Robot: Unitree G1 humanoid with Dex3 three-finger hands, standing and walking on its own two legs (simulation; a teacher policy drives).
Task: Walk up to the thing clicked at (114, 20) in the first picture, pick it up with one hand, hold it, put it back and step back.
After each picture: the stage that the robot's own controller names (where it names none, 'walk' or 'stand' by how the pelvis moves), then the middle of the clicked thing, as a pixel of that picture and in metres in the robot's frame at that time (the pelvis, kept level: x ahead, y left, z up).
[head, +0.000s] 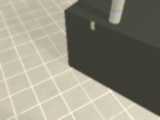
stand; (118, 3) +0.96 -0.16 -0.01
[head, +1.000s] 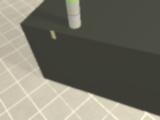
walk; (73, 6) +0.84 +0.15 +0.01
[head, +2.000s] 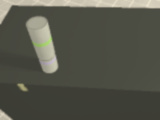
stand; (44, 48) +0.48 +0.20 +0.03
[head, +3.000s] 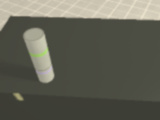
stand; (40, 58) +0.46 +0.22 +0.01
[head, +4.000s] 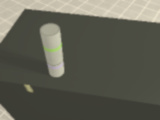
stand; (53, 53) +0.49 +0.17 +0.00
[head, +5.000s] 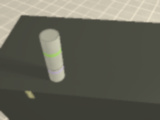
stand; (53, 58) +0.48 +0.16 +0.00
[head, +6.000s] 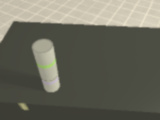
stand; (47, 68) +0.43 +0.17 -0.01
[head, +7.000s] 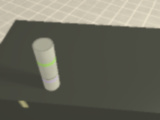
stand; (48, 67) +0.44 +0.18 -0.01
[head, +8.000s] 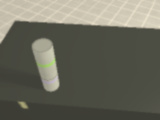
stand; (47, 67) +0.44 +0.19 -0.01
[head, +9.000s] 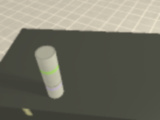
rise first; (51, 74) +0.41 +0.19 -0.01
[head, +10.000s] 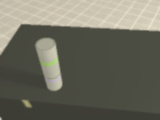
go down; (50, 67) +0.45 +0.18 +0.00
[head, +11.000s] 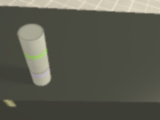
go down; (37, 59) +0.42 +0.17 +0.04
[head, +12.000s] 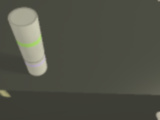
close in; (31, 47) +0.44 +0.18 +0.06
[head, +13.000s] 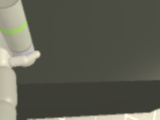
close; (17, 35) +0.45 +0.19 +0.09
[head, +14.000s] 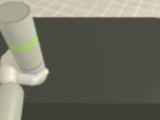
lift; (26, 51) +0.35 +0.17 +0.19
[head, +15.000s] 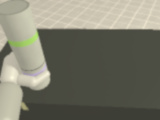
lift; (28, 51) +0.32 +0.17 +0.22
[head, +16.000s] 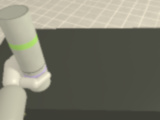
hold; (28, 54) +0.34 +0.17 +0.19
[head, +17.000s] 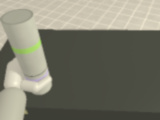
hold; (31, 58) +0.33 +0.17 +0.19
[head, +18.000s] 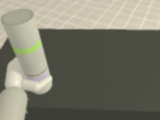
crouch; (31, 57) +0.33 +0.17 +0.19
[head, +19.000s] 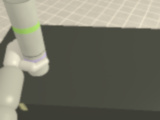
crouch; (30, 39) +0.39 +0.18 +0.19
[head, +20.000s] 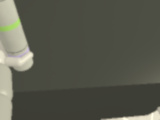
lower; (12, 36) +0.46 +0.20 +0.09
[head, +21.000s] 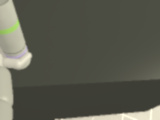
lower; (10, 36) +0.46 +0.20 +0.09
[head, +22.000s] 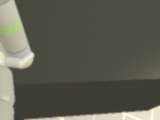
lower; (12, 35) +0.45 +0.19 +0.09
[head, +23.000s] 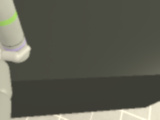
lower; (8, 28) +0.47 +0.20 +0.09
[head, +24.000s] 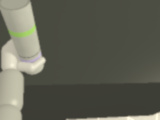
rest; (26, 40) +0.44 +0.17 +0.08
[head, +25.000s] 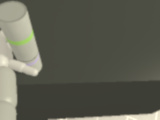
withdraw; (23, 45) +0.43 +0.17 +0.08
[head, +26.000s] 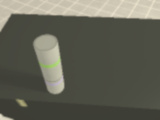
sink last; (51, 68) +0.40 +0.16 +0.04
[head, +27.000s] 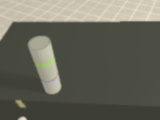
stand; (47, 68) +0.41 +0.19 +0.05
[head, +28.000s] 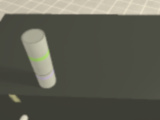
stand; (41, 62) +0.43 +0.18 +0.05
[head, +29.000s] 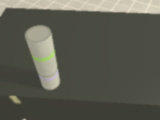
stand; (45, 62) +0.40 +0.16 +0.07
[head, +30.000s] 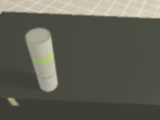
stand; (44, 64) +0.41 +0.16 +0.07
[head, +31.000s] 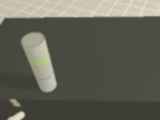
sink last; (41, 65) +0.41 +0.18 +0.05
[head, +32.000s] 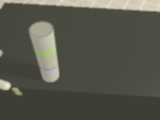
sink last; (46, 56) +0.44 +0.16 +0.04
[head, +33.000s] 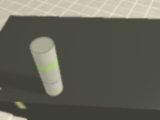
sink last; (49, 70) +0.39 +0.16 +0.04
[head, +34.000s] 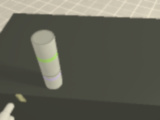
stand; (49, 63) +0.42 +0.17 +0.05
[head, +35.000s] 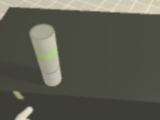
stand; (48, 59) +0.42 +0.17 +0.06
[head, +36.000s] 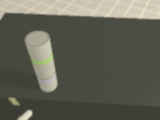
stand; (44, 65) +0.40 +0.18 +0.05
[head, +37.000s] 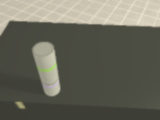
stand; (48, 72) +0.41 +0.17 +0.00
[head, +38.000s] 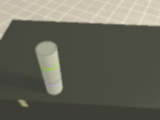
stand; (51, 71) +0.42 +0.17 -0.01
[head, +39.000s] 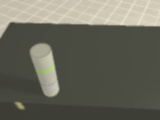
stand; (46, 73) +0.41 +0.18 -0.01
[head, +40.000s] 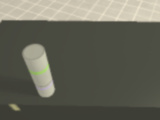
walk; (41, 74) +0.40 +0.19 -0.01
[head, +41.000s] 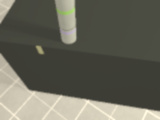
walk; (66, 18) +0.61 +0.12 +0.03
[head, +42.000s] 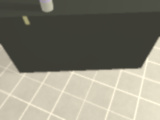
walk; out of the picture +0.90 +0.30 +0.00
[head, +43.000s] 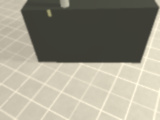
stand; out of the picture +1.29 +0.26 +0.00
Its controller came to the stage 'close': yes
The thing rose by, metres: 0.21
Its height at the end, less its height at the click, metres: +0.00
